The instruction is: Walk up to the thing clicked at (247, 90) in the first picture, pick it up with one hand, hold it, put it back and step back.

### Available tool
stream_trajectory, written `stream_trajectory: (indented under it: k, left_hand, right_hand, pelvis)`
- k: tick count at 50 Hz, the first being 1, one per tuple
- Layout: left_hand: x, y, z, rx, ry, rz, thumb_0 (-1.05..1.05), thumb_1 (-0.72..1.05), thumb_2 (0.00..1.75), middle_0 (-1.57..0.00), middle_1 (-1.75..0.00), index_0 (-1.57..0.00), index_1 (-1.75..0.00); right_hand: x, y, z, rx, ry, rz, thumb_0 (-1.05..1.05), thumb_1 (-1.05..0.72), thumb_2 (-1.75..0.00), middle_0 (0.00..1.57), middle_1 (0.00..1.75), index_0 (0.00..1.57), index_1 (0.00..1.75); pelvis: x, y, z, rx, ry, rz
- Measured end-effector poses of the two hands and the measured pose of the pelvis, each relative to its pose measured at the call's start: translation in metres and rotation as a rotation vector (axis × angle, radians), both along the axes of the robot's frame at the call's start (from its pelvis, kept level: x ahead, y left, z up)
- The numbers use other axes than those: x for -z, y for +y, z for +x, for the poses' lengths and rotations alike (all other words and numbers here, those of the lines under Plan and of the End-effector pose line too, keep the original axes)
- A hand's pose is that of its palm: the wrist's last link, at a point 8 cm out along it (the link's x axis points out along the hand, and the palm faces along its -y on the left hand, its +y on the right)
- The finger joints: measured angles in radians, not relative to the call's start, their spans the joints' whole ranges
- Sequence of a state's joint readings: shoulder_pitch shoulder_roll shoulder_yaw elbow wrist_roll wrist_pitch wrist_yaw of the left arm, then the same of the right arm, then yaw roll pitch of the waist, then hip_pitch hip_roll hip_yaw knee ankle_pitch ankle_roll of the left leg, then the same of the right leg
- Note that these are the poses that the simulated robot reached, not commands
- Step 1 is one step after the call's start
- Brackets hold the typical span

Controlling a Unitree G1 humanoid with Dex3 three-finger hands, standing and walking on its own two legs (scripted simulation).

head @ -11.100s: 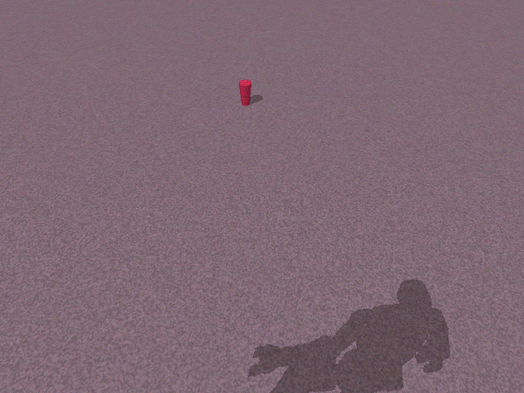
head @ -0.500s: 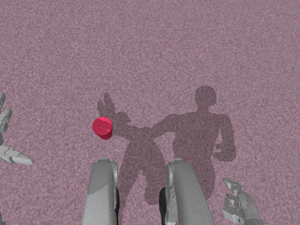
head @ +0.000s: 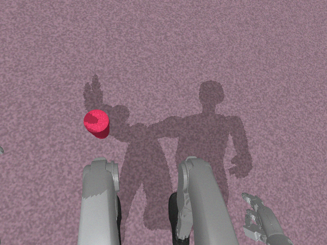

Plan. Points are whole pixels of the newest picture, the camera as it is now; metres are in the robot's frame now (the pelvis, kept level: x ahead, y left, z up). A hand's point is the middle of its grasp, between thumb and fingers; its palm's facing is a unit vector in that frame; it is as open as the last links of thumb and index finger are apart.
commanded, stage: go down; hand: left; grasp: from the side
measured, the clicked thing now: (99, 127) +0.46 +0.19 -0.36
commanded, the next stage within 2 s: approach in 0.60 s
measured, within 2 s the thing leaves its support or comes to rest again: neither
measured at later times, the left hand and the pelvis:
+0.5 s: hand out of the picture +0.41 +0.37 -0.04, palm faces +0.06 -0.99 -0.09, open 17.5 cm; pelvis -0.01 +0.00 -0.04, yaw -1 degrees
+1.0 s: hand (11, 112) +0.42 +0.36 -0.10, palm faces +0.04 -1.00 +0.00, open 17.6 cm; pelvis -0.01 +0.00 -0.07, yaw -4 degrees
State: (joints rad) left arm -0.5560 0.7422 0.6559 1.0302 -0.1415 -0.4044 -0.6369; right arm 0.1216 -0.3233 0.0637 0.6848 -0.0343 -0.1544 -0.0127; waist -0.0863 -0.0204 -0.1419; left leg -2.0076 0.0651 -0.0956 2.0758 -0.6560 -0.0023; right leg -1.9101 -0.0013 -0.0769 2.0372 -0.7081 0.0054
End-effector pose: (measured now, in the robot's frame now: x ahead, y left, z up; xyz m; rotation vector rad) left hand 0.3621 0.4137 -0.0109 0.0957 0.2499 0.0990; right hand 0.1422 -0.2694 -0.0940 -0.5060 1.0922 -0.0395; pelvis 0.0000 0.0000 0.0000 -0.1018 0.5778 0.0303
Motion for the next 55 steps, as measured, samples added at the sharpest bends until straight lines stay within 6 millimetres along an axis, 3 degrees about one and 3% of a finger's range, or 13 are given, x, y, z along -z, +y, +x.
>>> stream_trajectory:
  k: [22,41,47,55]
  left_hand:
    - [0.017,0.007,0.019,0.03,-0.057,-0.013,-0.01,-0.54,0.07,-0.04,-0.08,-0.05,-0.08]
    - [0.029,0.014,0.03,0.039,-0.094,-0.027,-0.01,-0.56,0.06,-0.06,-0.08,-0.05,-0.09]
    - [0.062,0.008,0.035,0.046,-0.142,-0.066,-0.01,-0.59,0.03,-0.07,-0.08,-0.06,-0.09]
    - [0.15,-0.027,0.044,0.079,-0.13,-0.133,-0.01,-0.6,0.01,-0.07,-0.08,-0.06,-0.09]
  right_hand:
    - [0.029,-0.002,-0.025,0.005,0.028,-0.019,0.0,-0.9,-0.9,0.21,0.3,0.21,0.3]
    - [0.037,-0.004,-0.025,-0.019,0.039,-0.042,0.0,-0.9,-0.9,0.21,0.3,0.21,0.3]
    - [0.045,-0.004,-0.024,-0.065,0.049,-0.059,0.0,-0.9,-0.89,0.21,0.3,0.21,0.3]
    - [0.06,-0.002,-0.023,-0.141,0.083,-0.111,0.0,-0.89,-0.89,0.21,0.3,0.21,0.3]
  pelvis:
    - [0.035,0.001,-0.008,0.01,-0.017,-0.013]
    - [0.049,0.002,-0.008,0.018,-0.022,-0.027]
    - [0.063,0.003,-0.009,0.028,-0.04,-0.039]
    - [0.095,0.005,-0.01,0.052,-0.097,-0.069]
